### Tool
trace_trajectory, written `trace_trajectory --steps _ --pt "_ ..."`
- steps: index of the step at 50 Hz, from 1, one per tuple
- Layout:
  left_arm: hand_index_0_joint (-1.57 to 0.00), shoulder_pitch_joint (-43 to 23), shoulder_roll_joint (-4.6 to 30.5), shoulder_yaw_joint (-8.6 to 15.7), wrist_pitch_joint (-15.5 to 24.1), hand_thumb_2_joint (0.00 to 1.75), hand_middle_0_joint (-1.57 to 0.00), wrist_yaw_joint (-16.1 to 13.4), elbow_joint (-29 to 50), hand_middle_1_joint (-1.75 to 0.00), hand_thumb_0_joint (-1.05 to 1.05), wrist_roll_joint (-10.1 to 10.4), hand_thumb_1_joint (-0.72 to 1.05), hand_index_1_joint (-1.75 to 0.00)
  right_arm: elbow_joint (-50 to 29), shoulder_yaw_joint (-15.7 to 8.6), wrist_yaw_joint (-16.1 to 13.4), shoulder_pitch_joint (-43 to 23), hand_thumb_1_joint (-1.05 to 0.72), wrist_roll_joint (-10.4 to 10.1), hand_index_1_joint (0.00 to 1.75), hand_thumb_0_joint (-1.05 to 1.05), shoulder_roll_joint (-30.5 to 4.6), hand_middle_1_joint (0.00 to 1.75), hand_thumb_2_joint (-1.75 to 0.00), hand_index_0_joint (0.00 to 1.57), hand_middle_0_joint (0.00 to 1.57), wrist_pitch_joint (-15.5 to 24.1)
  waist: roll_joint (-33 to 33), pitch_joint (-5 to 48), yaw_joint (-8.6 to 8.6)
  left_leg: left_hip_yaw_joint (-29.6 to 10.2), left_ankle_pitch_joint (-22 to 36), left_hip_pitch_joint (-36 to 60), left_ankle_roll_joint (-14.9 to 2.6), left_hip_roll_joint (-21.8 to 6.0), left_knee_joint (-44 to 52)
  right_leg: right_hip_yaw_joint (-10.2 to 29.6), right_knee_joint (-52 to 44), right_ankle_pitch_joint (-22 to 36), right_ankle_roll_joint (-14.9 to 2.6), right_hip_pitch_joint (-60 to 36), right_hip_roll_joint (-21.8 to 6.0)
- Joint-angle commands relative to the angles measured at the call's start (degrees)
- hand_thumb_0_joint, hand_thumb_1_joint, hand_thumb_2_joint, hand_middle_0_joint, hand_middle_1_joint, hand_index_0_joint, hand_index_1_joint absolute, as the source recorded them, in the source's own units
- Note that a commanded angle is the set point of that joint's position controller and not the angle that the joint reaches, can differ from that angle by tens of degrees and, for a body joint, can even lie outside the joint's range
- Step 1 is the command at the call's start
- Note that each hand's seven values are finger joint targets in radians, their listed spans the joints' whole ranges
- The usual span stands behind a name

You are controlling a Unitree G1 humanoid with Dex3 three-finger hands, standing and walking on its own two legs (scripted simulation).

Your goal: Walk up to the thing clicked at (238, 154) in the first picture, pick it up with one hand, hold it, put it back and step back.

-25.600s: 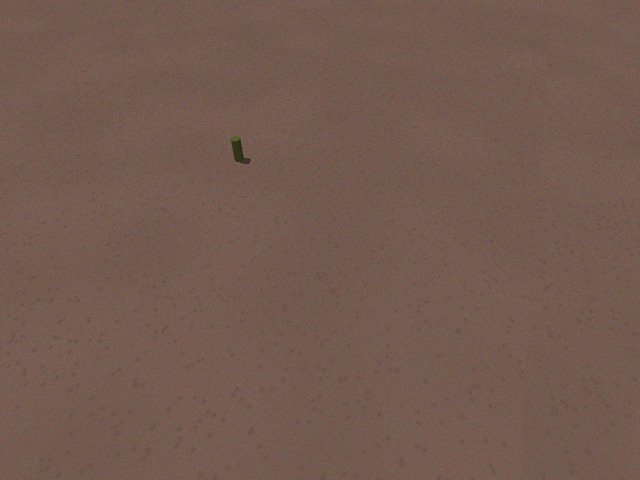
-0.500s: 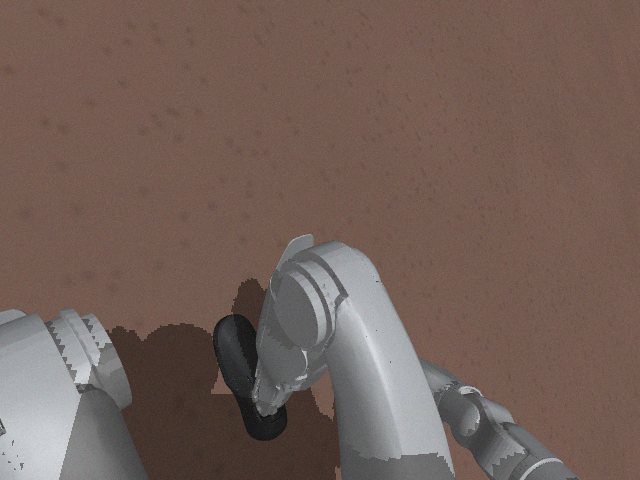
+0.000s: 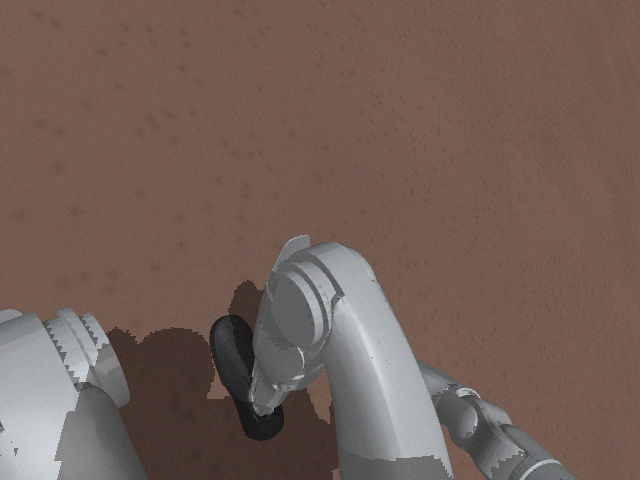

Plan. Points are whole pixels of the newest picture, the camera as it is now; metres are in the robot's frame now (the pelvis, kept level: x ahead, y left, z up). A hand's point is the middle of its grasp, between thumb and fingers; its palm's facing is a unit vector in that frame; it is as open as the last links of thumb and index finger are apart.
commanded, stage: withdraw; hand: left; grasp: from the side
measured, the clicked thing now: out of the picture +0.44 +0.33 -0.23
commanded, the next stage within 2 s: rise in 0.38 s
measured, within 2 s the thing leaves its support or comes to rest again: neither
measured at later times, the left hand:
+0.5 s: hand out of the picture +0.41 +0.39 -0.11, palm faces +0.42 -0.91 -0.07, open 17.5 cm
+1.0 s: hand out of the picture +0.29 +0.38 +0.03, palm faces +0.29 -0.84 -0.47, open 17.3 cm
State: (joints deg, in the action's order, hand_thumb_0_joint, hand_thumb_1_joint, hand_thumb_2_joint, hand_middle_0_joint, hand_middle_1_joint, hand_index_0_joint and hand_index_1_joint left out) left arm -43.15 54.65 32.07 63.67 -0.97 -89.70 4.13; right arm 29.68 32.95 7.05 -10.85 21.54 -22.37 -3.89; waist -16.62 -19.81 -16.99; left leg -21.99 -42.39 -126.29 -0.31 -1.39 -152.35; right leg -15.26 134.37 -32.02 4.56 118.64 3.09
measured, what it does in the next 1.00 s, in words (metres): rises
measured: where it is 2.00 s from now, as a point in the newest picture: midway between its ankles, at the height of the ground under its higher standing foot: (180, 455)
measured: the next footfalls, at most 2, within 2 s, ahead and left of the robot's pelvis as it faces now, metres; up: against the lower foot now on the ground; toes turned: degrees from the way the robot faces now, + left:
none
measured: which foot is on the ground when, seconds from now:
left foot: down 0.00-1.00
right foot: down 0.00-1.00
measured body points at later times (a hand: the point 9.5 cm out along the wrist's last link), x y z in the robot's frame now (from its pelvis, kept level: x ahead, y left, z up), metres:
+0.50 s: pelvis +0.00 +0.00 +0.01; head +0.22 +0.18 +0.36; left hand +0.38 +0.43 -0.11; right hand +0.18 -0.25 -0.03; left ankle +0.08 +0.12 -0.26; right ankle +0.16 -0.12 -0.26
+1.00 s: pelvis +0.02 -0.01 +0.12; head +0.21 +0.08 +0.52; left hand +0.27 +0.42 +0.06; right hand +0.23 -0.22 -0.01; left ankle +0.08 +0.12 -0.26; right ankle +0.16 -0.12 -0.26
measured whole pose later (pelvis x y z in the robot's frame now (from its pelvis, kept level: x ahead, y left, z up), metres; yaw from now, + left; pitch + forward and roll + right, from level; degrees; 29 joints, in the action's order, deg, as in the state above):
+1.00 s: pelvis +0.02 -0.01 +0.12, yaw +11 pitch +33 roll -7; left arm -13.9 32.2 20.2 9.5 2.6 -34.0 -3.0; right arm 31.9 1.9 2.3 4.4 -1.1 -16.0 -9.2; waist 1.3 7.3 -2.5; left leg -4.5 -40.0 -118.4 -1.9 -2.0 -124.7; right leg -2.9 118.4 -35.7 2.6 116.0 -1.3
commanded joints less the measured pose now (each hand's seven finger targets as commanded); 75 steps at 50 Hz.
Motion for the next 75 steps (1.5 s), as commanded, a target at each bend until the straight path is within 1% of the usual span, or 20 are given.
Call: trace_trajectory --steps 1,9,13,16,20,23,24,25,26,28,31,33,36,42,46,51,57,65,68,75 --pt "-0.29 -11.7 10.0 0.1 4.0 0.24 -0.30 -0.6 7.3 -0.26 0.00 0.0 -0.51 -0.27 0.2 -7.3 -1.2 2.6 -0.91 0.1 0.30 0.00 -21.2 0.30 -0.90 0.20 0.20 -1.1 34.0 32.1 -7.76 3.4 10.3 23.1 1.96 -4.0 20.6 -6.2 -6.9 8.3 -4.34 -16.4 2.2" --pt "-0.12 -12.6 18.5 5.3 4.2 0.10 -0.13 0.3 15.4 -0.09 0.00 0.4 -0.58 -0.09 -0.1 -7.6 -1.7 3.4 -0.91 -0.4 0.30 0.00 -21.7 0.30 -0.90 0.20 0.20 -1.6 38.7 36.9 -4.94 4.6 13.8 25.1 2.24 -4.0 20.5 -5.2 -6.5 10.5 -4.45 -19.6 2.0" --pt "-0.09 -12.2 20.4 6.8 0.8 0.06 -0.09 2.8 21.0 -0.06 0.00 0.0 -0.61 -0.06 -0.3 -9.3 -2.2 4.6 -0.92 -1.4 0.30 0.00 -21.6 0.30 -0.90 0.20 0.20 -2.2 42.9 40.0 -3.42 5.5 14.8 27.4 2.64 -4.0 22.0 -4.3 -6.4 10.4 -4.86 -18.7 1.8" --pt "-0.10 -7.6 17.8 6.2 -3.5 0.04 -0.10 6.7 22.8 -0.06 0.00 0.5 -0.61 -0.06 -0.3 -11.5 -2.6 5.6 -0.92 -3.0 0.30 0.00 -20.9 0.30 -0.91 0.20 0.20 -2.6 43.0 40.5 -1.08 6.5 14.0 26.5 2.67 -3.8 24.0 -3.5 -6.7 9.1 -5.23 -16.9 1.5" --pt "-0.09 -0.8 4.1 -0.7 -10.3 0.02 -0.08 12.4 20.6 -0.06 0.00 4.0 -0.61 -0.05 0.4 -14.2 -2.8 7.8 -0.91 -5.9 0.30 0.00 -19.4 0.30 -0.90 0.20 0.20 -2.1 35.3 38.1 -1.47 7.4 9.2 20.6 1.54 -3.0 25.0 -3.4 -8.6 6.0 -5.13 -14.1 1.2" --pt "-0.07 -2.8 1.9 -1.7 -13.2 0.02 -0.04 14.9 27.1 -0.07 0.00 6.9 -0.61 -0.05 0.1 -16.3 -3.0 8.4 -0.89 -8.3 0.30 0.00 -18.9 0.30 -0.90 0.20 0.20 -1.1 31.6 39.6 -0.15 7.5 6.0 18.4 0.44 -2.4 25.2 -2.9 -9.8 4.4 -4.95 -13.2 0.9" --pt "-0.07 -6.5 4.3 -0.1 -13.1 0.02 -0.04 14.9 32.7 -0.07 0.00 7.0 -0.61 -0.04 0.8 -17.2 -2.9 9.5 -0.88 -8.7 0.30 0.00 -18.5 0.30 -0.89 0.20 0.20 -0.7 32.3 41.8 0.54 7.7 5.6 18.9 0.36 -2.3 25.1 -2.4 -9.5 4.1 -5.16 -12.5 0.8" --pt "-0.04 -5.2 0.1 -2.7 -14.0 0.06 -0.05 15.2 30.4 -0.01 0.00 7.1 -0.53 -0.02 0.8 -17.5 -2.9 9.5 -0.84 -9.2 0.30 0.00 -18.1 0.30 -0.90 0.20 0.20 -0.4 32.3 41.9 -0.31 7.6 5.3 20.3 0.42 -2.2 25.3 -2.2 -9.7 4.1 -5.18 -11.8 0.6" --pt "-0.08 -4.2 11.6 -0.7 -18.1 0.07 -0.09 12.3 31.9 -0.09 0.00 -3.2 -0.57 -0.09 3.0 -22.3 -3.3 12.6 -0.92 -11.3 0.30 0.00 -16.9 0.30 -0.93 0.20 0.20 -1.0 38.8 48.1 4.28 9.2 7.3 26.9 0.80 -2.4 28.7 -0.4 -10.4 3.5 -5.72 -9.7 -0.1" --pt "-0.09 -10.1 5.5 -3.3 -21.2 0.08 -0.10 11.1 38.1 -0.09 0.00 -2.4 -0.59 -0.10 1.4 -23.4 -3.0 13.6 -0.99 -12.8 0.30 0.00 -15.7 0.30 -0.93 0.20 0.20 -1.3 42.2 52.0 2.94 8.5 7.4 29.6 1.26 -2.7 31.1 0.0 -10.0 4.1 -6.00 -8.2 -0.4" --pt "-0.09 -3.8 8.8 -0.5 -26.8 0.09 -0.11 8.4 41.1 -0.09 0.00 -4.8 -0.61 -0.10 0.6 -25.5 -3.7 15.3 -1.03 -14.8 0.30 0.00 -14.1 0.30 -0.94 0.20 0.20 -2.3 45.0 54.1 6.81 10.2 7.8 31.2 1.45 -2.3 34.7 2.1 -11.1 2.8 -6.54 -8.1 -0.9" --pt "-0.07 -9.4 14.7 2.0 -29.1 0.15 -0.07 6.9 49.3 -0.09 0.00 -6.4 -0.53 -0.09 1.5 -26.9 -4.0 17.2 -0.96 -15.7 0.30 0.00 -13.1 0.30 -0.90 0.20 0.20 -3.1 47.1 55.4 8.32 11.6 7.7 31.4 1.20 -2.1 35.6 3.4 -11.6 2.4 -6.94 -7.6 -0.9" --pt "-0.05 2.7 7.6 0.0 -34.6 0.06 -0.05 5.9 45.8 -0.06 0.00 -7.4 -0.54 -0.06 0.8 -28.7 -4.2 18.1 -0.90 -17.1 0.30 0.00 -11.2 0.30 -0.90 0.20 0.20 -3.9 44.3 53.5 9.86 12.9 7.4 30.4 1.00 -1.4 38.1 4.6 -13.1 1.8 -7.15 -7.8 -1.3" --pt "-0.06 15.3 -10.2 -9.0 -44.7 0.07 -0.06 5.2 53.9 -0.06 0.00 -7.0 -0.53 -0.06 -1.5 -34.7 -4.6 19.7 -0.90 -20.5 0.30 0.00 -8.6 0.30 -0.90 0.20 0.20 -4.0 33.8 59.0 10.79 14.1 7.7 33.1 0.25 -0.4 43.4 6.5 -19.9 0.8 -7.12 -9.1 -2.1" --pt "-0.06 22.4 -9.9 -9.4 -51.2 0.08 -0.06 3.0 63.7 -0.06 0.00 -6.5 -0.50 -0.06 -3.6 -37.0 -5.6 20.5 -0.90 -22.7 0.30 0.00 -7.4 0.30 -0.90 0.20 0.20 -4.1 24.0 64.3 12.16 16.0 8.1 35.2 -1.22 0.3 46.6 8.6 -28.6 0.9 -6.35 -20.2 -1.9" --pt "-0.06 25.7 -8.0 -8.2 -56.2 0.09 -0.06 -0.6 76.3 -0.06 0.00 -6.5 -0.49 -0.06 -6.2 -37.3 -8.2 19.8 -0.90 -24.4 0.30 0.00 -5.4 0.30 -0.90 0.20 0.20 -3.1 23.4 62.8 13.82 16.0 2.4 40.9 -1.45 0.2 55.9 10.6 -35.8 -3.6 -6.04 -27.4 -2.5" --pt "-0.05 34.9 -13.8 -10.6 -61.1 0.08 -0.06 -4.2 79.7 -0.06 0.00 -5.9 -0.51 -0.06 -6.8 -37.0 -11.3 20.3 -0.90 -24.5 0.30 0.00 -1.9 0.30 -0.90 0.20 0.20 -0.5 22.9 62.4 14.85 20.0 9.1 48.8 -1.65 0.7 62.3 13.8 -45.9 1.3 -5.85 -41.5 -2.7" --pt "-0.05 44.0 -24.7 -18.4 -66.7 0.06 -0.05 -6.8 76.7 -0.05 0.00 -5.3 -0.55 -0.05 -6.1 -36.1 -13.8 22.1 -0.90 -24.3 0.30 0.00 0.6 0.30 -0.90 0.20 0.20 3.1 18.8 53.0 13.02 21.3 16.8 58.3 -1.79 0.7 72.4 14.8 -60.1 9.2 -5.32 -57.0 -3.2" --pt "-0.05 46.1 -24.6 -18.5 -68.5 0.07 -0.05 -7.7 78.6 -0.06 0.00 -5.1 -0.53 -0.06 -6.4 -36.1 -14.5 22.6 -0.90 -24.4 0.30 0.00 0.7 0.30 -0.90 0.20 0.20 4.4 19.8 51.9 14.44 21.1 18.5 64.4 -1.34 0.7 77.7 14.7 -64.5 9.9 -5.48 -62.0 -3.3" --pt "-0.05 52.9 -30.2 -23.3 -73.0 0.06 -0.05 -9.8 84.5 -0.05 0.00 -4.3 -0.55 -0.05 -7.2 -35.3 -16.4 23.7 -0.90 -24.3 0.30 0.00 1.9 0.30 -0.90 0.20 0.20 6.4 20.6 47.1 14.40 21.2 24.4 77.5 -0.50 0.6 87.7 13.7 -73.5 15.6 -5.44 -71.8 -3.0"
